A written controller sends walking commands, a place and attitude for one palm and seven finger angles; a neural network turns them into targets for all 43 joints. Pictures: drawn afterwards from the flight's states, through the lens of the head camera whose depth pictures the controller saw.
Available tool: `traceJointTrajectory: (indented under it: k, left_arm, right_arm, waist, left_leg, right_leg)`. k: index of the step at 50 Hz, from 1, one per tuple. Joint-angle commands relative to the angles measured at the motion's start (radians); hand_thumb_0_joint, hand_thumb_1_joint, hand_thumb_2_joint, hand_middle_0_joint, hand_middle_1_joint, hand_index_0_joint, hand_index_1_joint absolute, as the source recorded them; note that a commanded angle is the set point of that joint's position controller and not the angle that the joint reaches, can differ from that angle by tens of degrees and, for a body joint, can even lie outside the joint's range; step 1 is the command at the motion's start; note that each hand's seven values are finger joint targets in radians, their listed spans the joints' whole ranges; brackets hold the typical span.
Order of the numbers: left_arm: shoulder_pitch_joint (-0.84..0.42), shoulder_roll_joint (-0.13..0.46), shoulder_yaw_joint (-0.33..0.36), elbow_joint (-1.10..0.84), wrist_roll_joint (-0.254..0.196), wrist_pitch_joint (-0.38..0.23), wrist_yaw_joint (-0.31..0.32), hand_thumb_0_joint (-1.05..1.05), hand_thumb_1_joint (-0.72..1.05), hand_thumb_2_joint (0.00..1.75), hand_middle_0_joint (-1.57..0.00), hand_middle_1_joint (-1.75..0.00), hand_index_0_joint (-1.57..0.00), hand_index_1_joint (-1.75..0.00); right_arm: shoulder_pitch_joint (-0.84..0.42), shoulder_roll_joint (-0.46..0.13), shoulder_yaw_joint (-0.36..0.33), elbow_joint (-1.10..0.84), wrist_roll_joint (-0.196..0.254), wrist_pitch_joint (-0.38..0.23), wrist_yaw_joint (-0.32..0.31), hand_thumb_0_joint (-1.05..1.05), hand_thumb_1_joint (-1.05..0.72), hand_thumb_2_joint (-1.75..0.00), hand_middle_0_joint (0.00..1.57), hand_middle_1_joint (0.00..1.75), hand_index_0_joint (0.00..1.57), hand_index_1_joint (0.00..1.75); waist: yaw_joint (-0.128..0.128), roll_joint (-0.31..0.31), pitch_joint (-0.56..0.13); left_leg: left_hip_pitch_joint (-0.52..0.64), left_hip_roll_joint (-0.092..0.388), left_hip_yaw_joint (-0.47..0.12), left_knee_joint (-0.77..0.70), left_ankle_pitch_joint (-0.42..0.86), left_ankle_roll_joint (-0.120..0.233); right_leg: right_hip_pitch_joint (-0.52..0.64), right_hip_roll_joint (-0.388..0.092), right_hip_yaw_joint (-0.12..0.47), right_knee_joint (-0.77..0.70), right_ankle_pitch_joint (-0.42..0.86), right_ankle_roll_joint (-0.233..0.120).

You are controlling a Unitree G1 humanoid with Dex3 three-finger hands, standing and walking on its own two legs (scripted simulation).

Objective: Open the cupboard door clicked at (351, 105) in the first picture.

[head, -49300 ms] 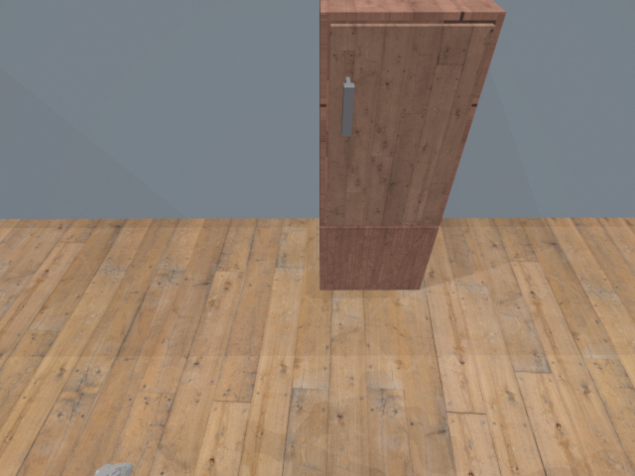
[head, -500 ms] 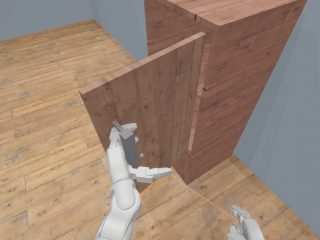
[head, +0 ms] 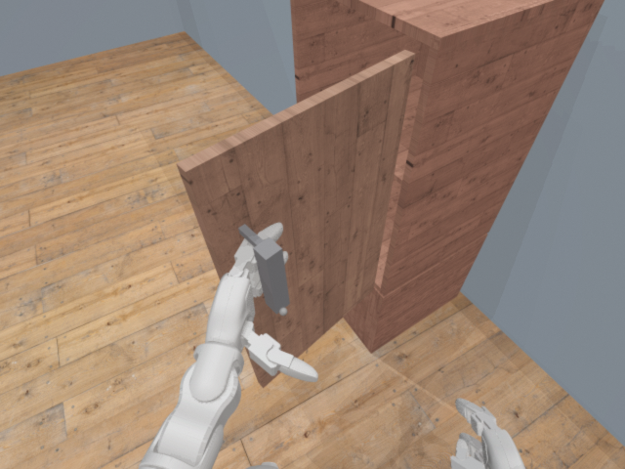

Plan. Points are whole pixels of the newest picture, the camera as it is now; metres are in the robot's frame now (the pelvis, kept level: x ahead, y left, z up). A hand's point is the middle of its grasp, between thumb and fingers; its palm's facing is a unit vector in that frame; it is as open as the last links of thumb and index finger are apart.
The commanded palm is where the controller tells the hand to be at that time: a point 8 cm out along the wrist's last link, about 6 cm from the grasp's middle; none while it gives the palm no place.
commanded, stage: slide the hand sideways off the handle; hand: left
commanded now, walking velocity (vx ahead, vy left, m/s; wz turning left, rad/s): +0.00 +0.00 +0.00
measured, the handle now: (262, 268) +0.35 +0.09 +0.08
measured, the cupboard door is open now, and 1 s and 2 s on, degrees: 100 100 100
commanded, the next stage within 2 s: draw the hand back to the body in 1.00 s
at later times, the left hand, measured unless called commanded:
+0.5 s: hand (258, 347) +0.24 +0.08 +0.07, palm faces -0.03 -1.00 +0.00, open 16.3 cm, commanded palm +0.22 +0.13 +0.08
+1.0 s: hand (219, 383) +0.20 +0.12 +0.07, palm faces -0.01 -1.00 -0.05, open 16.3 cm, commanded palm +0.18 +0.17 +0.08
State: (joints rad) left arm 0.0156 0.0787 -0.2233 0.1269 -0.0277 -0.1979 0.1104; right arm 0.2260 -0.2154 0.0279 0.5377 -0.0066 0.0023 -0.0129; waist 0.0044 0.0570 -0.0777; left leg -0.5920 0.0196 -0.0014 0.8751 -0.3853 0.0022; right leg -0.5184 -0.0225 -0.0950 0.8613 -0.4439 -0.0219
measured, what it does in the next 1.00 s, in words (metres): stands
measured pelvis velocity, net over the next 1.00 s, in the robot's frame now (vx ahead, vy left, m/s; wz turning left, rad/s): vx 0.01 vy -0.02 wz -0.01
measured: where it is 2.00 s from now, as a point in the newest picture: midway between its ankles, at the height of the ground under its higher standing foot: outside the picture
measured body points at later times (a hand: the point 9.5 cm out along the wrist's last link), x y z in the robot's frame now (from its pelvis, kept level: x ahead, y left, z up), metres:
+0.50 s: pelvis +0.03 +0.01 +0.00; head +0.06 +0.00 +0.44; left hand +0.24 +0.14 +0.07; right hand +0.21 -0.21 -0.08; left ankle +0.04 +0.12 -0.70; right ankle +0.00 -0.11 -0.70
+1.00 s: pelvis +0.01 -0.02 -0.02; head +0.04 -0.03 +0.43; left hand +0.20 +0.17 +0.08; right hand +0.19 -0.25 -0.09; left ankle +0.04 +0.12 -0.70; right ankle +0.00 -0.11 -0.70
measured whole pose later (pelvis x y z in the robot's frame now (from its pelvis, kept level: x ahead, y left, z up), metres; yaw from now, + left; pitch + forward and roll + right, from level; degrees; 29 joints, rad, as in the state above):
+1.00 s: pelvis +0.01 -0.02 -0.02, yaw +0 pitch +9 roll -1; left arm 0.59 0.16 -0.03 -0.31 -0.16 -0.28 -0.10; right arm 0.28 -0.24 0.02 0.44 0.02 -0.08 -0.04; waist 0.01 0.05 -0.12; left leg -0.67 0.04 -0.02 0.98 -0.46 -0.02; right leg -0.60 0.00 -0.10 0.96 -0.52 -0.04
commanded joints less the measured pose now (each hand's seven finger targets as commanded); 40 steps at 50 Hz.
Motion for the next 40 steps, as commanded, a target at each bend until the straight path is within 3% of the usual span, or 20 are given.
traceJointTrajectory:
  k: [1, 4, 5, 6, 8, 12, 18, 20, 24, 26, 30, 31, 36, 37, 40]
  left_arm:
    - [-0.16, -0.173, -0.073, -0.263, -0.104, -0.063, -0.078, 0.0, -0.5, 0.3, -0.15, -0.3, -0.15, -0.3]
    - [-0.091, -0.135, -0.031, -0.3, -0.063, -0.06, -0.011, 0.0, -0.5, 0.3, -0.15, -0.3, -0.15, -0.3]
    - [-0.043, -0.12, -0.028, -0.303, -0.039, -0.062, 0.003, 0.0, -0.5, 0.3, -0.15, -0.3, -0.15, -0.3]
    - [-0.046, -0.126, -0.039, -0.335, -0.024, -0.069, 0.015, 0.0, -0.5, 0.3, -0.15, -0.3, -0.15, -0.3]
    - [0.038, -0.118, -0.042, -0.374, 0.005, -0.076, 0.023, 0.0, -0.5, 0.3, -0.15, -0.3, -0.15, -0.3]
    - [0.206, -0.075, -0.011, -0.466, 0.007, -0.077, 0.008, 0.0, -0.5, 0.3, -0.15, -0.3, -0.15, -0.3]
    - [0.294, -0.043, -0.014, -0.573, 0.028, -0.069, -0.002, 0.0, -0.5, 0.3, -0.15, -0.3, -0.15, -0.3]
    - [0.299, -0.03, -0.01, -0.594, 0.026, -0.077, -0.008, 0.0, -0.5, 0.3, -0.15, -0.3, -0.15, -0.3]
    - [0.335, -0.041, -0.037, -0.688, -0.001, -0.114, -0.039, 0.0, -0.5, 0.3, -0.15, -0.3, -0.15, -0.3]
    - [0.391, -0.022, -0.018, -0.696, -0.01, -0.127, -0.055, 0.0, -0.5, 0.3, -0.15, -0.3, -0.15, -0.3]
    - [0.498, 0.038, 0.058, -0.637, -0.015, -0.114, -0.081, 0.0, -0.5, 0.3, -0.15, -0.3, -0.15, -0.3]
    - [0.503, 0.026, 0.053, -0.628, -0.022, -0.106, -0.089, 0.0, -0.5, 0.3, -0.15, -0.3, -0.15, -0.3]
    - [0.526, 0.05, 0.089, -0.68, -0.057, -0.09, -0.125, 0.0, -0.5, 0.3, -0.15, -0.3, -0.15, -0.3]
    - [0.545, 0.077, 0.128, -0.685, -0.07, -0.095, -0.132, 0.0, -0.5, 0.3, -0.15, -0.3, -0.15, -0.3]
    - [0.51, 0.093, 0.142, -0.715, -0.091, -0.12, -0.148, 0.0, -0.5, 0.3, -0.15, -0.3, -0.15, -0.3]
  right_arm:
    - [-0.104, -0.087, -0.027, -0.193, 0.023, -0.092, -0.011, 0.0, -0.9, -0.9, 0.2, 0.3, 0.2, 0.3]
    - [-0.08, -0.094, -0.036, -0.2, 0.015, -0.104, 0.001, 0.0, -0.9, -0.9, 0.2, 0.3, 0.2, 0.3]
    - [-0.08, -0.094, -0.037, -0.205, 0.013, -0.106, 0.007, 0.0, -0.9, -0.9, 0.2, 0.3, 0.2, 0.3]
    - [-0.075, -0.091, -0.037, -0.21, 0.009, -0.108, 0.014, 0.0, -0.9, -0.9, 0.2, 0.3, 0.2, 0.3]
    - [-0.063, -0.086, -0.04, -0.221, 0.006, -0.108, 0.027, 0.0, -0.9, -0.9, 0.2, 0.3, 0.2, 0.3]
    - [-0.057, -0.082, -0.041, -0.252, 0.005, -0.101, 0.039, 0.0, -0.9, -0.9, 0.2, 0.3, 0.2, 0.3]
    - [-0.043, -0.085, -0.038, -0.274, 0.002, -0.092, 0.037, 0.0, -0.9, -0.9, 0.2, 0.3, 0.2, 0.3]
    - [-0.032, -0.087, -0.037, -0.27, 0.003, -0.095, 0.031, 0.0, -0.9, -0.9, 0.2, 0.3, 0.2, 0.3]
    - [-0.018, -0.087, -0.042, -0.284, 0.002, -0.116, 0.023, 0.0, -0.9, -0.9, 0.2, 0.3, 0.2, 0.3]
    - [-0.006, -0.087, -0.044, -0.283, 0.004, -0.121, 0.021, 0.0, -0.9, -0.9, 0.2, 0.3, 0.2, 0.3]
    - [-0.002, -0.092, -0.045, -0.283, 0.005, -0.116, 0.013, 0.0, -0.9, -0.9, 0.2, 0.3, 0.2, 0.3]
    - [-0.008, -0.091, -0.043, -0.289, 0.006, -0.113, 0.011, 0.0, -0.9, -0.9, 0.2, 0.3, 0.2, 0.3]
    - [-0.02, -0.091, -0.04, -0.307, 0.013, -0.117, 0.0, 0.0, -0.9, -0.9, 0.2, 0.3, 0.2, 0.3]
    - [-0.017, -0.091, -0.042, -0.304, 0.015, -0.118, -0.005, 0.0, -0.9, -0.9, 0.2, 0.3, 0.2, 0.3]
    - [-0.022, -0.093, -0.039, -0.301, 0.015, -0.129, -0.014, 0.0, -0.9, -0.9, 0.2, 0.3, 0.2, 0.3]
  waist:
    - [-0.03, -0.117, -0.18]
    - [-0.015, -0.164, -0.191]
    - [-0.003, -0.156, -0.182]
    - [-0.01, -0.137, -0.187]
    - [0.001, -0.113, -0.196]
    - [0.025, -0.093, -0.215]
    - [-0.006, -0.056, -0.149]
    - [-0.022, -0.065, -0.13]
    - [-0.028, -0.056, -0.211]
    - [-0.02, -0.06, -0.235]
    - [-0.007, -0.108, -0.201]
    - [-0.011, -0.12, -0.179]
    - [-0.004, -0.095, -0.179]
    - [0.001, -0.104, -0.184]
    - [-0.01, -0.088, -0.157]
  left_leg:
    - [0.19, -0.017, -0.04, -0.155, 0.073, 0.013]
    - [0.187, -0.013, -0.035, -0.158, 0.116, 0.014]
    - [0.184, -0.011, -0.033, -0.162, 0.126, 0.013]
    - [0.19, -0.011, -0.029, -0.156, 0.147, 0.016]
    - [0.193, -0.009, -0.019, -0.148, 0.187, 0.015]
    - [0.186, -0.007, 0.001, -0.138, 0.25, 0.012]
    - [0.152, -0.007, -0.007, -0.111, 0.245, 0.013]
    - [0.142, -0.005, -0.016, -0.1, 0.239, 0.013]
    - [0.163, -0.01, -0.027, -0.066, 0.271, 0.017]
    - [0.16, -0.01, -0.027, -0.054, 0.302, 0.017]
    - [0.108, -0.016, -0.02, -0.044, 0.278, 0.017]
    - [0.093, -0.018, -0.017, -0.045, 0.253, 0.018]
    - [0.077, -0.026, -0.009, -0.037, 0.22, 0.021]
    - [0.07, -0.025, -0.008, -0.034, 0.214, 0.02]
    - [0.049, -0.03, -0.01, -0.021, 0.183, 0.022]
  right_leg:
    - [0.009, 0.035, 0.019, -0.173, 0.137, -0.004]
    - [0.019, 0.033, 0.017, -0.157, 0.174, -0.001]
    - [0.025, 0.034, 0.017, -0.151, 0.175, -0.004]
    - [0.019, 0.03, 0.019, -0.143, 0.202, -0.003]
    - [0.03, 0.03, 0.021, -0.127, 0.244, -0.007]
    - [0.075, 0.032, 0.024, -0.111, 0.32, -0.012]
    - [0.022, 0.035, 0.024, -0.088, 0.325, -0.008]
    - [0.003, 0.038, 0.022, -0.083, 0.313, -0.007]
    - [-0.004, 0.039, 0.02, -0.05, 0.338, -0.004]
    - [0.006, 0.04, 0.021, -0.037, 0.367, -0.003]
    - [0.013, 0.04, 0.027, -0.037, 0.381, 0.001]
    - [0.007, 0.038, 0.028, -0.042, 0.372, 0.004]
    - [0.019, 0.033, 0.041, -0.054, 0.359, 0.008]
    - [0.024, 0.035, 0.042, -0.055, 0.356, 0.009]
    - [0.007, 0.035, 0.056, -0.064, 0.319, 0.01]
